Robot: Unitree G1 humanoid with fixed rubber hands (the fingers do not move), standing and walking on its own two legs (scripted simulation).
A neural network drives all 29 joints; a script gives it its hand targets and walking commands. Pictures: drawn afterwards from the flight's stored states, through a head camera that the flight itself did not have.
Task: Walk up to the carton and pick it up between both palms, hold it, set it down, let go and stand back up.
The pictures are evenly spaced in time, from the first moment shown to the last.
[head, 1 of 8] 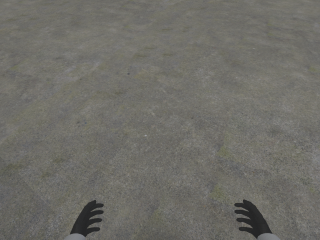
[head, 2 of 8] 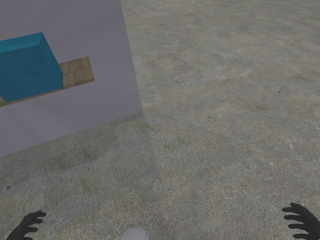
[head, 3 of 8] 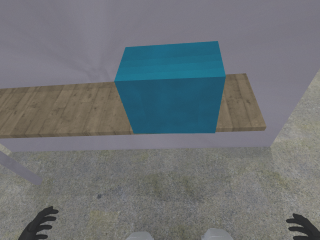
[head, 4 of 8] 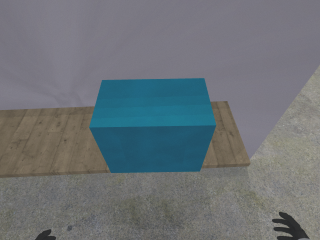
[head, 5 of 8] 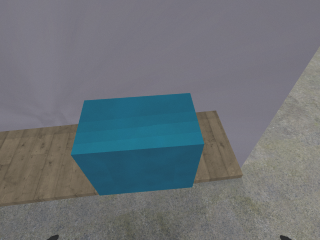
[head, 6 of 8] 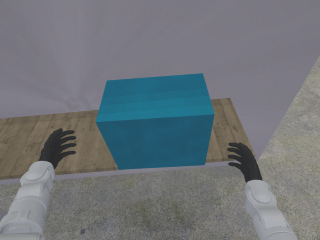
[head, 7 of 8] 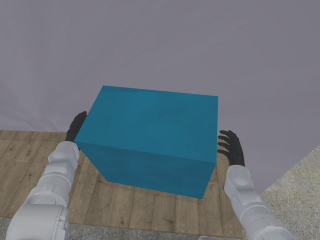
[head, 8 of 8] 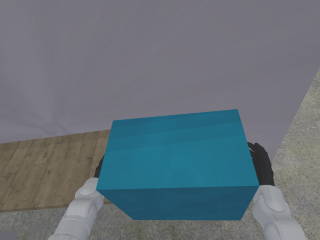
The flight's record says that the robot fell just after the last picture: yes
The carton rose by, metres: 0.11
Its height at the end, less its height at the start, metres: +0.00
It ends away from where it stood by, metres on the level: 0.17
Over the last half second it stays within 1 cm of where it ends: no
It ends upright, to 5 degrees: yes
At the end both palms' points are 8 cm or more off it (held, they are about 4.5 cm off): no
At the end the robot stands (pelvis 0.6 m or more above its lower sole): yes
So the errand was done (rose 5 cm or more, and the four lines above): no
